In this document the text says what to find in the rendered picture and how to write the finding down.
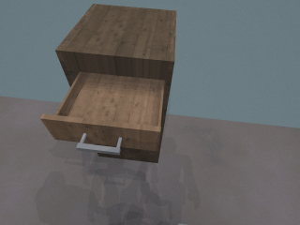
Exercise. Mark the handle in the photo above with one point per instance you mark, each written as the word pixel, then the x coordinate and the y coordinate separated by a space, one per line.
pixel 81 146

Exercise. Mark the drawer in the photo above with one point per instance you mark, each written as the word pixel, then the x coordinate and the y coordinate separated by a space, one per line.
pixel 108 107

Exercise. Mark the cabinet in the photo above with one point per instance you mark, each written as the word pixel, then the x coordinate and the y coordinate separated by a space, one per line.
pixel 136 42

